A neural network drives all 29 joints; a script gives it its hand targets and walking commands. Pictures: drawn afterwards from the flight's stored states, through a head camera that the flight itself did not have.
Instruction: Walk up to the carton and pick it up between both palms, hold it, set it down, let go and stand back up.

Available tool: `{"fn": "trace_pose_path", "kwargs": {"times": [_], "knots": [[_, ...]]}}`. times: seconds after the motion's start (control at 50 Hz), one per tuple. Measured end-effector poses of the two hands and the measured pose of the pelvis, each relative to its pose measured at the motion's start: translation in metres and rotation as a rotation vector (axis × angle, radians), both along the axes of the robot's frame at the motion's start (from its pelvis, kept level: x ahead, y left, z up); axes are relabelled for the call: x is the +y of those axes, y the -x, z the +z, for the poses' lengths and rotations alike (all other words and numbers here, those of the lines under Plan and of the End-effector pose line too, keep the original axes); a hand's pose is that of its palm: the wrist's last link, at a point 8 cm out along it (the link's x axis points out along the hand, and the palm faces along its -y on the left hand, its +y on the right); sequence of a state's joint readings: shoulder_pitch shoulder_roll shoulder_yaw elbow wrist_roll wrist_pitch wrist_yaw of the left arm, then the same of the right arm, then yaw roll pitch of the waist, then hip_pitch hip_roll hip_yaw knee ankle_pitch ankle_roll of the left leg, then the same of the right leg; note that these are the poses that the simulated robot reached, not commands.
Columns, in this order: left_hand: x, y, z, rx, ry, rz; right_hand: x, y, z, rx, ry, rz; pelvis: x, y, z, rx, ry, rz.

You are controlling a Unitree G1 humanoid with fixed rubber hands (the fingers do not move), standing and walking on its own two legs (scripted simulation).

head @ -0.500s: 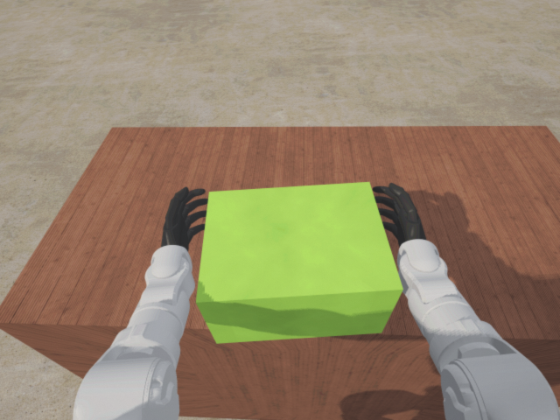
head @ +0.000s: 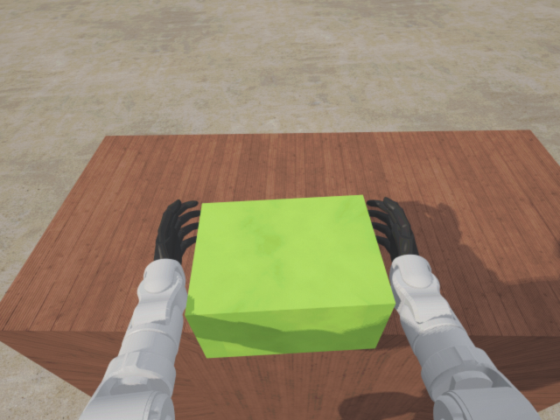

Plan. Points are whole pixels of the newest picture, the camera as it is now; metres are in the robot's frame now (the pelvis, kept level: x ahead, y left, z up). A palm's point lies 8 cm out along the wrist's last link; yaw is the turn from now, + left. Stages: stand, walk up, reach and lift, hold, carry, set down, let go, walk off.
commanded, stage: reach and lift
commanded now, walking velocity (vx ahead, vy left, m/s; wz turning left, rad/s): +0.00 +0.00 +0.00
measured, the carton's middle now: (286, 274) +0.36 +0.03 +0.02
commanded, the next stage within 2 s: hold in 1.98 s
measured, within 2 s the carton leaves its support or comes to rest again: leaves its support in 0.06 s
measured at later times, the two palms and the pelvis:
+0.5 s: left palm (164, 232) +0.36 +0.19 +0.12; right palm (417, 238) +0.36 -0.15 +0.10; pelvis -0.03 +0.00 +0.00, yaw +0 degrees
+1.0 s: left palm (152, 236) +0.34 +0.20 +0.14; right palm (427, 237) +0.34 -0.15 +0.13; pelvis -0.03 +0.00 +0.00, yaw +1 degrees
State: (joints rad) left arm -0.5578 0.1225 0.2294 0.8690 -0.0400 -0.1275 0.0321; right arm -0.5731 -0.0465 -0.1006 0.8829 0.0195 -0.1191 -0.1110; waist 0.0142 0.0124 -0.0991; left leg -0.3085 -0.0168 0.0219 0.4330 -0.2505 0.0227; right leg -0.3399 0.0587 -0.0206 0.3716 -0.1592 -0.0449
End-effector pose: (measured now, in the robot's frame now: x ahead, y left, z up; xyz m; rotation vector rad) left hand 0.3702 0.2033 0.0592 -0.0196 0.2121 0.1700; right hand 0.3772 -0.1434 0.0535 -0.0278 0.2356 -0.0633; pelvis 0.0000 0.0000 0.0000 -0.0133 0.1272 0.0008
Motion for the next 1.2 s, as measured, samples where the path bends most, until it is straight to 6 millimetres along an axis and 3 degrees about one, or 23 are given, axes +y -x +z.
{"fn": "trace_pose_path", "kwargs": {"times": [0.34, 0.54, 0.7, 1.02, 1.2], "knots": [[-0.005, 0.016, 0.04, -0.028, -0.011, -0.019, -0.004, 0.024, 0.03, -0.027, -0.014, -0.021, 0.002, 0.024, 0.0, -0.043, -0.006, 0.004], [-0.011, 0.005, 0.063, -0.025, -0.002, -0.003, -0.01, 0.011, 0.048, -0.024, -0.009, -0.013, -0.002, 0.025, 0.001, -0.042, -0.013, 0.005], [-0.015, 0.004, 0.068, 0.009, -0.029, 0.008, -0.013, 0.005, 0.047, 0.012, -0.065, -0.01, -0.006, 0.016, 0.003, -0.046, -0.017, 0.006], [-0.008, 0.035, 0.084, -0.027, 0.003, -0.01, -0.007, 0.038, 0.078, -0.026, -0.038, -0.024, -0.002, 0.027, 0.004, -0.11, -0.015, 0.008], [-0.019, 0.029, 0.103, -0.03, -0.011, -0.039, -0.018, 0.042, 0.091, -0.034, -0.034, -0.046, 0.0, 0.034, 0.004, -0.119, -0.016, 0.01]]}}
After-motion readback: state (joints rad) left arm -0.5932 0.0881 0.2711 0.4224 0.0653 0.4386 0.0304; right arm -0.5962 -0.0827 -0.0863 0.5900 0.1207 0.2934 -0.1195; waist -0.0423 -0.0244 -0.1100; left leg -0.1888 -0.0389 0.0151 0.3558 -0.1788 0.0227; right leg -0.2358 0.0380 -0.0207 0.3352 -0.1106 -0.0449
